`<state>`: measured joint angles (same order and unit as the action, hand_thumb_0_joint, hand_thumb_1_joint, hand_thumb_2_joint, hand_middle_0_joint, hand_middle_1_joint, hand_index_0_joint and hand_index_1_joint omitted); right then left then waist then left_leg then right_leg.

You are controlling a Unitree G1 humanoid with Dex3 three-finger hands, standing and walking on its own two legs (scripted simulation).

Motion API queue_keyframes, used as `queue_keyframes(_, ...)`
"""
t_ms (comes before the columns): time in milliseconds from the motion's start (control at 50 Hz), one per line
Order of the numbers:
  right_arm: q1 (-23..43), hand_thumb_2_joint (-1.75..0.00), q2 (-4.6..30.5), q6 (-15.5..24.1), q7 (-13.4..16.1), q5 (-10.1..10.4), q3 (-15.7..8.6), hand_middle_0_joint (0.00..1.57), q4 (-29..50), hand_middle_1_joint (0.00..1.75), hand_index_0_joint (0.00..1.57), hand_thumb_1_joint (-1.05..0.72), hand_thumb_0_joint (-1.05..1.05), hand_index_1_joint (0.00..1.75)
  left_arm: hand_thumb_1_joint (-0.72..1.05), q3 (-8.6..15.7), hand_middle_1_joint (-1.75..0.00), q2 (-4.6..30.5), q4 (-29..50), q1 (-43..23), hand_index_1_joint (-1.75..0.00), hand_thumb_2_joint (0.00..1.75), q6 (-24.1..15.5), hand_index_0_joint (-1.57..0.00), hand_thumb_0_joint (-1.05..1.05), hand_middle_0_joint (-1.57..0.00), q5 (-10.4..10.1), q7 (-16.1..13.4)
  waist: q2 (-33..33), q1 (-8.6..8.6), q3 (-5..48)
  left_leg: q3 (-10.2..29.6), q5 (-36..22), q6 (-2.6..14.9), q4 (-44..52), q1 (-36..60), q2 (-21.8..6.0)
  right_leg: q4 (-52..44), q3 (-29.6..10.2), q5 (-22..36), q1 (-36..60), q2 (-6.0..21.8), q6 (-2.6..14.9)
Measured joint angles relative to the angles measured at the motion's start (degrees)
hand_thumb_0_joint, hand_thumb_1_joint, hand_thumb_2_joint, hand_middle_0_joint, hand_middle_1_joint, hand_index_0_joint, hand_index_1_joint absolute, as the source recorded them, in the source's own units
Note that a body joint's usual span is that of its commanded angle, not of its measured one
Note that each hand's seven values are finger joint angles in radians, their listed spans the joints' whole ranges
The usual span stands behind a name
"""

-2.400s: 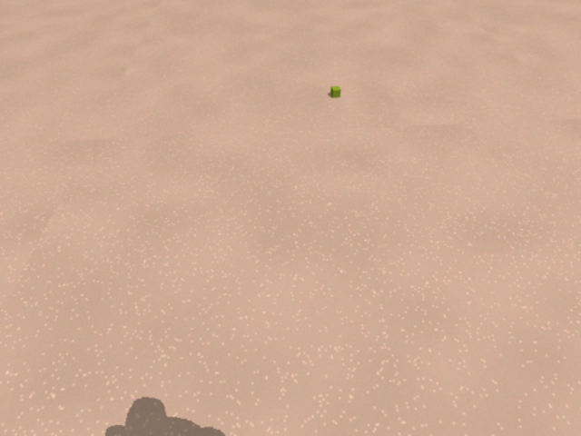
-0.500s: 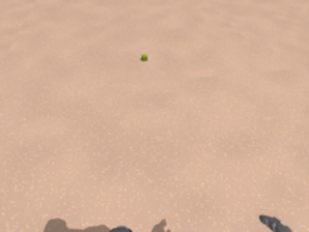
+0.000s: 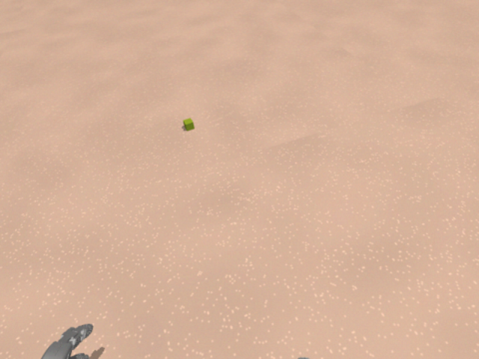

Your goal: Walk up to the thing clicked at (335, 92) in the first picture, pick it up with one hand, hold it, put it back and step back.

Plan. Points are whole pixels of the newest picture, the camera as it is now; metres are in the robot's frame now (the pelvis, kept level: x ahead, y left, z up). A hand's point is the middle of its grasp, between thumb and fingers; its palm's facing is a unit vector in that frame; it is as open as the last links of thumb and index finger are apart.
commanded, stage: walk up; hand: left
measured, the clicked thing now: (188, 124) +1.63 +0.38 -0.73
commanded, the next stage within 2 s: none
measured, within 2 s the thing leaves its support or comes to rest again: neither
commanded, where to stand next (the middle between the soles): +1.26 +0.09 m, yaw +0 degrees
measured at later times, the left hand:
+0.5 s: hand (104, 283) +0.32 +0.32 -0.14, palm faces -0.02 -0.93 -0.36, open 7.4 cm
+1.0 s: hand (150, 172) +0.61 +0.26 -0.10, palm faces +0.00 -0.92 -0.40, open 7.4 cm
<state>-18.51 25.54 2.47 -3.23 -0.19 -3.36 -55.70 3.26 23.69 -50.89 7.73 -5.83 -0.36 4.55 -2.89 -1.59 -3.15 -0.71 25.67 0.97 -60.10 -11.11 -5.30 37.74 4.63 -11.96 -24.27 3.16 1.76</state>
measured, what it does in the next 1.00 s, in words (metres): walks ahead: left foot, then right foot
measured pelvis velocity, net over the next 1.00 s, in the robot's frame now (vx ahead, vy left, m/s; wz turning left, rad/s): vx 0.53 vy -0.01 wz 0.02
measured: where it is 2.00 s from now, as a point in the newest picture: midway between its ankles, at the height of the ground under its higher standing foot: (240, 201)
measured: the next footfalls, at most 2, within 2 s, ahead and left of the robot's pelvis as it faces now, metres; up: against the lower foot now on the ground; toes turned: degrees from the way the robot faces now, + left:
left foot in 0.36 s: +0.38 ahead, +0.15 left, +0.00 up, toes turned +7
right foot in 0.80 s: +0.62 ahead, -0.12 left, +0.00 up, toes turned -5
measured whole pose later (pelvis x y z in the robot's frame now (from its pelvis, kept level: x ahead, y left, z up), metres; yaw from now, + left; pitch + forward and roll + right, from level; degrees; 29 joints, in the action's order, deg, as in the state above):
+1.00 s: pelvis +0.53 -0.01 +0.02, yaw +1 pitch -2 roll +0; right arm -15.0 25.4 2.2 -3.8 -0.4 -3.0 -52.7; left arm 1.8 21.2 -51.1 14.3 -5.8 0.1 3.0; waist -4.4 0.5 -3.7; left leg 0.9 17.6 1.1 -59.2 -26.4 -4.0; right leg 27.7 6.4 -11.4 -14.3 2.0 2.2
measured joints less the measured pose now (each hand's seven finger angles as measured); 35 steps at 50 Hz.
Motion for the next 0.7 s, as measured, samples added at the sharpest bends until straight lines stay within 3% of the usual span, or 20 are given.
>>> queue_keyframes(40,1.6,-0.9,0.0,0.2,-0.1,0.4,0.4,0.2,0.3,0.3,0.2,-0.91,0.02,0.3,0.91,-0.8,-0.3,-1.4,0.3,1.3,-0.3,0.9,-0.2,-0.2,0.0,-0.2,-0.2,-0.5,-0.7,0.74,-0.1,1.3,-4.6,0.73,-5.4,-6.2,0.8,-3.8,0.2,-0.1,4.0,-0.5,0.0)
queue_keyframes(100,3.5,-0.9,-0.2,0.6,-0.7,0.1,0.6,0.2,1.8,0.3,0.2,-0.91,0.01,0.3,0.91,-1.4,-0.3,-2.5,-0.2,4.2,-0.3,0.9,-0.2,-0.2,0.0,-0.2,-0.2,-0.9,-1.3,1.47,0.4,1.5,-9.3,0.3,-2.6,-13.6,0.1,-9.7,0.5,0.1,9.4,-1.5,0.18)
queue_keyframes(200,6.0,-0.9,-0.6,0.1,-2.0,-0.9,0.0,0.2,3.5,0.3,0.2,-0.91,0.01,0.3,0.9,-1.3,-0.3,-2.1,-0.9,8.6,-0.3,0.9,-0.3,-0.2,0.0,-0.21,0.4,-1.0,-1.1,2.53,0.9,0.9,-14.4,-1.79,10.6,-20.7,-1.3,-15.4,1.1,-2.0,16.5,-2.8,0.3)
queue_keyframes(300,7.9,-0.9,-0.8,0.0,-3.2,-1.1,-0.6,0.2,3.5,0.3,0.2,-0.91,0.01,0.3,0.9,-0.6,-0.3,-0.1,-1.7,11.0,-0.3,0.9,0.0,-0.2,0.0,-0.21,0.9,-1.0,0.0,3.84,0.4,-1.1,-21.0,-0.97,24.8,-19.5,-1.5,-15.8,1.9,-7.3,22.3,-3.2,-1.23)
queue_keyframes(360,8.3,-0.9,-0.8,0.3,-3.3,-1.1,-0.9,0.2,3.8,0.3,0.2,-0.91,0.01,0.3,0.9,-0.3,-0.3,1.4,-2.3,12.6,-0.3,0.9,0.6,-0.2,0.0,-0.21,1.0,-1.3,1.3,4.4,1.0,-2.7,-20.2,0.5,28.7,-15.1,-0.1,-12.3,1.8,-13.0,24.6,-2.3,-2.44)
queue_keyframes(380,8.6,-0.9,-1.2,0.8,-3.1,-1.5,-1.1,0.2,3.8,0.3,0.2,-0.91,0.01,0.3,0.9,-0.2,-0.3,2.0,-2.7,12.6,-0.3,0.9,1.0,-0.2,0.0,-0.21,1.0,-1.7,2.9,4.17,0.7,-3.4,-19.4,0.49,27.7,-14.4,1.3,-7.8,1.5,-15.6,23.9,-0.6,-2.19)
queue_keyframes(400,9.0,-0.9,-1.5,1.3,-2.7,-1.9,-1.3,0.2,4.3,0.3,0.2,-0.91,0.01,0.3,0.9,-0.1,-0.3,2.1,-3.1,12.1,-0.3,0.9,1.6,-0.2,0.0,-0.21,0.7,-2.1,4.1,4.06,0.1,-4.2,-17.2,0.53,25.3,-14.3,2.1,-0.1,0.4,-15.9,21.2,0.8,-1.15)
queue_keyframes(440,9.1,-0.9,-1.8,2.2,-2.0,-1.2,-1.3,0.2,5.6,0.3,0.2,-0.91,0.01,0.3,0.91,-0.6,-0.3,1.7,-3.6,10.9,-0.3,0.9,2.3,-0.2,0.01,-0.2,0.2,-2.8,4.1,3.15,-0.8,-4.3,-13.7,0.77,23.0,-13.2,2.3,16.5,-3.7,-15.5,14.1,-0.7,0.27)
queue_keyframes(500,7.7,-0.9,-3.1,2.4,-0.9,0.0,-0.2,0.2,6.3,0.3,0.2,-0.91,0.01,0.3,0.91,-1.5,-0.3,2.0,-3.5,9.4,-0.3,0.9,2.0,-0.2,0.01,-0.2,-0.3,-2.6,5.4,2.26,-1.0,-5.0,-12.7,0.59,26.9,-8.0,3.0,26.3,-6.3,-10.6,4.9,-1.1,0.89)
queue_keyframes(620,3.5,-0.9,-3.5,2.7,-0.5,0.0,1.0,0.21,5.8,0.3,0.21,-0.9,0.01,0.3,0.91,-1.5,-0.3,1.8,-1.7,6.7,-0.3,0.9,2.0,-0.2,0.0,-0.2,0.1,-0.9,6.1,1.03,-0.7,-5.8,-11.1,0.4,34.7,1.5,4.0,14.8,-4.5,-5.0,-5.1,2.9,-1.33)
queue_keyframes(700,1.2,-0.9,-2.6,2.5,-0.7,-0.1,0.8,0.21,5.3,0.3,0.21,-0.9,0.01,0.3,0.91,-1.1,-0.3,1.2,-1.3,4.6,-0.3,0.9,2.2,-0.2,0.0,-0.2,0.6,0.0,5.1,-0.02,-1.1,-5.6,-8.1,-0.8,36.0,6.3,3.7,2.7,-3.0,2.0,-5.9,3.6,-1.23)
